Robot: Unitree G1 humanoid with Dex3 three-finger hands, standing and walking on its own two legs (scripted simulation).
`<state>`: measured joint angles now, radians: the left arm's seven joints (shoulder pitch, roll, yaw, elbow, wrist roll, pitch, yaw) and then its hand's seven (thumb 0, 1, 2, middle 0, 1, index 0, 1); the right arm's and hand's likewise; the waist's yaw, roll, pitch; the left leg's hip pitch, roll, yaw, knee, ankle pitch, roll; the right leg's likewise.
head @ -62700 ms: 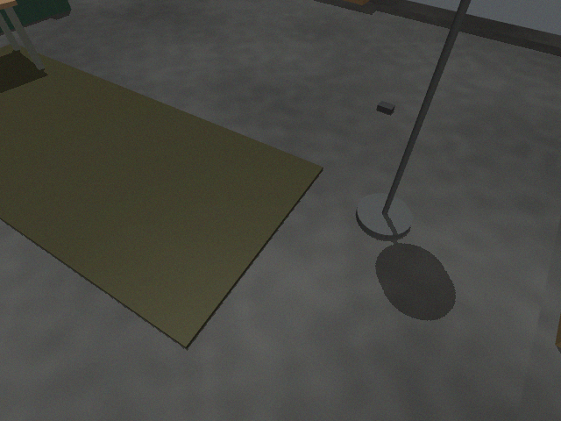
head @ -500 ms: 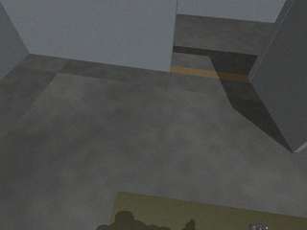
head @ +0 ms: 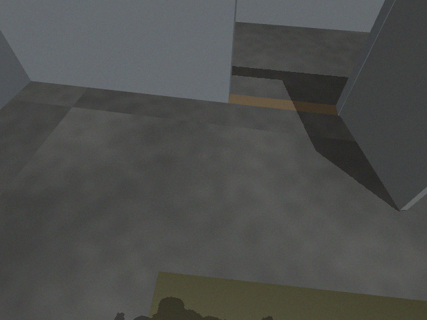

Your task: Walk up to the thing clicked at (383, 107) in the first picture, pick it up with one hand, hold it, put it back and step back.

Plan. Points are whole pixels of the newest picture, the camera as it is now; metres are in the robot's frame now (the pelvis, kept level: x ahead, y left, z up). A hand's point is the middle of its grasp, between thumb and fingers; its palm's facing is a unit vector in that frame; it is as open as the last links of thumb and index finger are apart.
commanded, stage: stand
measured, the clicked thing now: out of the picture -1.34 +0.52 -0.78
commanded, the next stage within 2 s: walk up in 0.94 s
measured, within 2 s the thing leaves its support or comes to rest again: neither
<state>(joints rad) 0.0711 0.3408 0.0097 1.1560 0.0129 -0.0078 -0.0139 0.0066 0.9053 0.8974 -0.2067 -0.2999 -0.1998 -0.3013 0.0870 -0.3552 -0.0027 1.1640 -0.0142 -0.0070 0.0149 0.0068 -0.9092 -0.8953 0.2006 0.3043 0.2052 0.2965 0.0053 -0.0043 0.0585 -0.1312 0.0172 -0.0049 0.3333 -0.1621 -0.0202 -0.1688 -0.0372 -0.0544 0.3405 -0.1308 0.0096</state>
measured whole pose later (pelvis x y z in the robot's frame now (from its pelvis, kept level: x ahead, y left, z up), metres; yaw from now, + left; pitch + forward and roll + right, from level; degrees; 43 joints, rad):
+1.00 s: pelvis +0.02 -0.01 +0.00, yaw +3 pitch -2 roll +0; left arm 0.04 0.36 0.04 1.10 0.01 0.02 -0.02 0.01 0.90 0.90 -0.21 -0.30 -0.20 -0.30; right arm 0.12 -0.35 -0.01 1.08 -0.01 0.00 0.01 0.01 -0.91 -0.90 0.20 0.30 0.21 0.30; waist -0.01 -0.01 0.08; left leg -0.13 0.01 -0.06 0.36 -0.20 -0.03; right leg -0.16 -0.04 -0.11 0.40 -0.20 -0.01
